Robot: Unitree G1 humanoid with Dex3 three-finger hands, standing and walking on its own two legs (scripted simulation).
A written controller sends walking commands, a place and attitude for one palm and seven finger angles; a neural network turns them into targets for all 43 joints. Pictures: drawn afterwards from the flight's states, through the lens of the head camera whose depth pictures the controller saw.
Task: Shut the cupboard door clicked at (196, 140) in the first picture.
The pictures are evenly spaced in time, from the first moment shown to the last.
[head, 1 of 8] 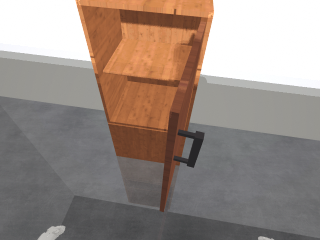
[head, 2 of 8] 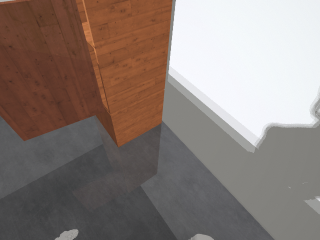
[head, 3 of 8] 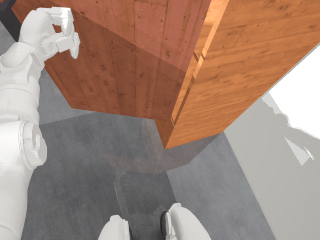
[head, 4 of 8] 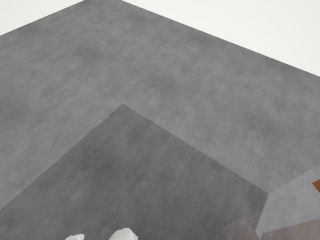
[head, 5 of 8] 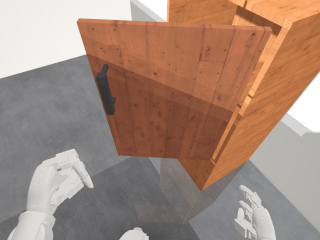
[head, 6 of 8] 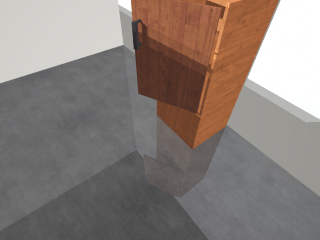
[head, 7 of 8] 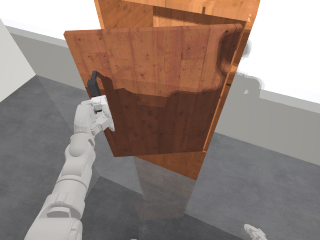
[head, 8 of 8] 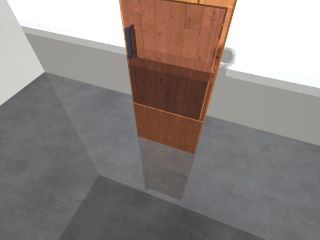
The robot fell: no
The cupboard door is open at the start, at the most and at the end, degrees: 83 83 0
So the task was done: yes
